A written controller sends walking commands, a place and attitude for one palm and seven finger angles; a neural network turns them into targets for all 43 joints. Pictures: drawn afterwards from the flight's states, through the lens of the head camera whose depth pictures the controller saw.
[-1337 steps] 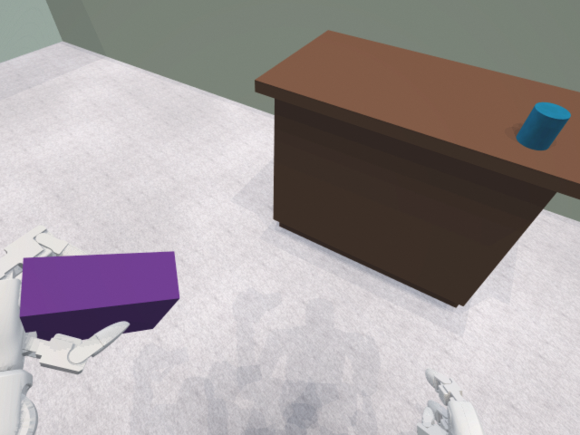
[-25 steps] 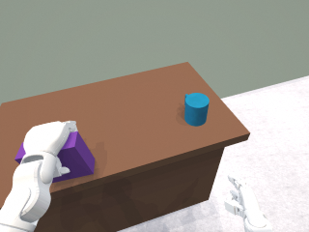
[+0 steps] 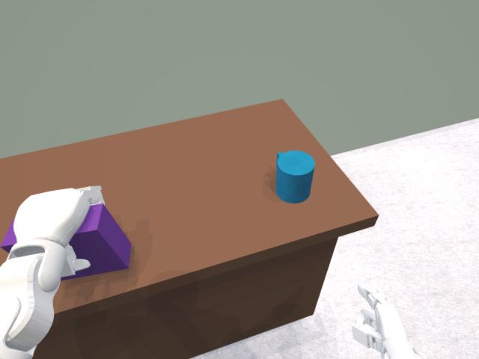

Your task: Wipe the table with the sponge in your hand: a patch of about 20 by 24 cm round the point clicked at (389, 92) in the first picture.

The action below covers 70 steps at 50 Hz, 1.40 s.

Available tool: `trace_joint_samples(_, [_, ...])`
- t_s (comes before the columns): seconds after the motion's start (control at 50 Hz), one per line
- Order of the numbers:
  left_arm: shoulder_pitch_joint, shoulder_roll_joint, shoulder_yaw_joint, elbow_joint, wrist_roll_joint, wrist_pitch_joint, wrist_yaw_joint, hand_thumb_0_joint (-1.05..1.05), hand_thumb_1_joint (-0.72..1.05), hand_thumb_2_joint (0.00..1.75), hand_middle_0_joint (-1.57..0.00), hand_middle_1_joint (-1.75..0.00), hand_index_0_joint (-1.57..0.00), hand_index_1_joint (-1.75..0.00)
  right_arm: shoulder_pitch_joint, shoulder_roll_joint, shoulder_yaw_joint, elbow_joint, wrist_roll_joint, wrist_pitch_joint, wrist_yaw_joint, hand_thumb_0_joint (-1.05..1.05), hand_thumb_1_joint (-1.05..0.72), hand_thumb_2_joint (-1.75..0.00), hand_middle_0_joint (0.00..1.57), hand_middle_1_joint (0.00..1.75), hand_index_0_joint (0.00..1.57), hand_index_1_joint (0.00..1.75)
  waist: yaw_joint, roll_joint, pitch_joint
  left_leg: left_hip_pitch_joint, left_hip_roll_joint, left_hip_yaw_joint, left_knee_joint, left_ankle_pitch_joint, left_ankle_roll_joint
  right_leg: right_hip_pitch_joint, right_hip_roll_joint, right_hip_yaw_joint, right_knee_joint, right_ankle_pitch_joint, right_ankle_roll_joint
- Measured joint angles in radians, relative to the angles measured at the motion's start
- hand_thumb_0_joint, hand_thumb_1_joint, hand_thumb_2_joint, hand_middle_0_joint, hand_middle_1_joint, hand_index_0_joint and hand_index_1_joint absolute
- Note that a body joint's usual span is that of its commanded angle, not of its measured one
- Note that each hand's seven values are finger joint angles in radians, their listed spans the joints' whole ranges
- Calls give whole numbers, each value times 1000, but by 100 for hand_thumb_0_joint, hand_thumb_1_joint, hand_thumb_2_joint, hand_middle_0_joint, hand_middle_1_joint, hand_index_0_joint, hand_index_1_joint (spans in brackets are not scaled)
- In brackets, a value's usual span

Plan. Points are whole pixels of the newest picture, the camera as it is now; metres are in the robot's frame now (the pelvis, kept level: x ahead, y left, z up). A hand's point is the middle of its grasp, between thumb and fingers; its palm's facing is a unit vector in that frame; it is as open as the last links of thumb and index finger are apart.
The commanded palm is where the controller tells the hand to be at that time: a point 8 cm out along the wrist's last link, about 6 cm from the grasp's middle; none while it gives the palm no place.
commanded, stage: move the sponge above the wiping area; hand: left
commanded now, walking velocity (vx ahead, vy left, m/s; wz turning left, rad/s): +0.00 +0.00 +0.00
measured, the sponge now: (81, 251) +0.23 +0.32 +0.06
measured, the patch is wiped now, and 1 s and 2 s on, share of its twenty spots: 0.00 0.00 0.00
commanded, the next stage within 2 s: none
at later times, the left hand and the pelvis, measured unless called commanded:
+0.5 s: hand (65, 221) +0.25 +0.33 +0.12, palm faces +0.11 -0.02 -0.99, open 9.5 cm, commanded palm +0.21 +0.33 +0.17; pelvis +0.00 +0.01 +0.00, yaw +0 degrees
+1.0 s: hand (46, 213) +0.25 +0.36 +0.13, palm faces +0.17 -0.01 -0.99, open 9.5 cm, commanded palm +0.21 +0.34 +0.17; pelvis +0.00 +0.02 +0.00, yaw +1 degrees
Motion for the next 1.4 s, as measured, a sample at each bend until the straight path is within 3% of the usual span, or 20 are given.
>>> trace_joint_samples(0.1, [-22,1,64,37,-18,84,47,0,-44,100,-80,-138,-80,-138,-6,-5,-7,8,10,12,17,1,-90,-90,20,30,20,30,-7,13,-14,-5,2,-1,7,-8,-1,0,2,0,-2,-2,1])
trace_joint_samples(0.2, [-20,-3,48,78,-34,174,-19,0,-44,100,-79,-139,-80,-138,-19,-25,-3,-4,26,20,11,1,-90,-90,20,30,20,30,-26,34,-16,-19,-10,-9,6,-2,7,-17,-10,-9,8,-7,10])
trace_joint_samples(0.3, [-7,-16,-10,78,-20,93,-78,0,-44,100,-79,-139,-80,-138,-13,-25,1,-17,18,8,-12,1,-90,-90,20,30,20,30,-24,23,-1,-31,-16,-17,10,2,11,-27,-15,-17,15,-9,13])
trace_joint_samples(0.38, [1,-22,-23,46,8,-31,-33,0,-44,100,-80,-138,-80,-138,2,-5,-2,-11,4,-4,-20,1,-90,-90,20,30,20,30,-9,3,-1,-31,-12,-14,17,-4,10,-23,-11,-14,12,-8,10])
trace_joint_samples(0.42, [-8,-18,-17,43,22,-52,10,0,-44,100,-80,-138,-80,-138,6,5,-4,-5,2,-2,-17,1,-90,-90,20,30,20,30,-4,-1,-7,-31,-7,-9,21,-8,9,-22,-7,-8,9,-6,9])
trace_joint_samples(0.52, [-71,-22,29,106,10,29,84,0,-44,100,-80,-138,-80,-138,3,11,-8,12,14,21,5,1,-90,-90,20,30,20,30,-14,8,-24,-32,-8,-3,16,-6,11,-25,-8,-2,5,-1,13])
trace_joint_samples(0.64, [-87,-33,11,167,-8,181,11,0,-43,100,-79,-139,-80,-138,-1,-14,-4,1,34,39,14,1,-90,-90,20,30,20,30,-39,32,-29,-40,-23,-9,3,7,21,-36,-22,-9,6,0,25])
trace_joint_samples(0.68, [-76,-44,-19,168,-5,171,-28,0,-43,100,-79,-139,-80,-138,0,-22,-3,-6,34,36,9,1,-90,-90,20,30,20,30,-40,35,-22,-44,-27,-13,4,10,25,-38,-26,-13,8,0,28])
trace_joint_samples(0.74, [-53,-60,-55,148,7,89,-55,0,-44,100,-80,-139,-80,-138,6,-19,-4,-12,23,21,-2,1,-90,-90,20,30,20,30,-35,24,-12,-46,-29,-14,7,10,29,-40,-28,-15,12,-1,31])
trace_joint_samples(0.84, [-41,-52,-60,107,52,-60,20,0,-44,100,-80,-138,-81,-138,17,8,-7,-1,6,8,-13,1,-90,-90,20,30,20,30,-11,-6,-8,-41,-21,-6,15,0,25,-34,-20,-6,9,-1,26])
trace_joint_samples(0.9, [-69,-40,-26,117,55,-52,89,0,-44,100,-80,-138,-81,-138,15,18,-12,11,8,14,-4,1,-90,-90,20,30,20,30,-5,-5,-15,-36,-15,0,17,-4,22,-27,-14,1,1,3,24])
trace_joint_samples(0.96, [-100,-35,21,137,27,26,120,0,-44,100,-80,-138,-81,-138,8,17,-14,21,16,25,12,1,-90,-90,20,30,20,30,-14,7,-30,-33,-17,0,9,-1,24,-24,-17,2,-6,5,27])
trace_joint_samples(1.02, [-101,-35,45,148,-4,133,93,0,-44,100,-80,-139,-80,-138,-1,5,-11,19,28,38,27,1,-90,-90,20,30,20,30,-26,26,-42,-30,-24,-1,-2,5,28,-23,-23,1,-9,6,33])
trace_joint_samples(1.08, [-74,-45,15,142,-18,203,23,0,-43,100,-79,-139,-80,-139,-4,-13,-8,0,39,45,29,1,-90,-90,20,30,20,30,-35,43,-41,-31,-32,-8,-7,11,34,-24,-31,-6,-9,5,39])
trace_joint_samples(1.12, [-55,-61,-28,138,-13,206,-25,0,-43,100,-79,-139,-80,-139,-7,-22,-5,-13,40,42,25,1,-90,-90,20,30,20,30,-36,48,-31,-34,-37,-13,-5,13,37,-26,-35,-12,-5,4,42])
trace_joint_samples(1.18, [-39,-85,-92,128,12,130,-69,0,-43,100,-79,-139,-80,-139,-5,-22,-2,-23,28,28,11,1,-90,-90,20,30,20,30,-25,35,-10,-38,-40,-19,-2,15,39,-30,-39,-18,2,2,42])
trace_joint_samples(1.26, [-35,-79,-116,54,67,-26,-5,0,-44,101,-80,-139,-80,-138,8,3,-7,-19,3,1,-8,1,-90,-90,20,30,20,30,10,7,2,-35,-33,-12,8,8,31,-29,-31,-11,10,-1,34])
trace_joint_samples(1.3, [-46,-69,-100,39,72,-61,53,0,-44,101,-80,-139,-81,-138,7,15,-7,-5,0,1,-6,1,-90,-90,20,30,20,30,17,3,-5,-30,-27,-7,8,4,26,-24,-25,-5,5,0,29])
trace_joint_samples(1.34, [-82,-62,-77,62,61,-41,106,0,-44,100,-80,-139,-81,-138,2,25,-6,11,5,11,2,1,-90,-90,20,30,20,30,15,5,-19,-27,-23,-6,5,3,24,-19,-22,-3,-2,3,28])
trace_joint_samples(1.4, [-129,-50,-13,124,17,50,133,0,-44,100,-80,-139,-81,-138,-18,32,5,31,19,39,16,1,-90,-90,20,30,20,30,-1,11,-31,-15,-18,1,-10,8,21,-11,-17,5,-15,10,25])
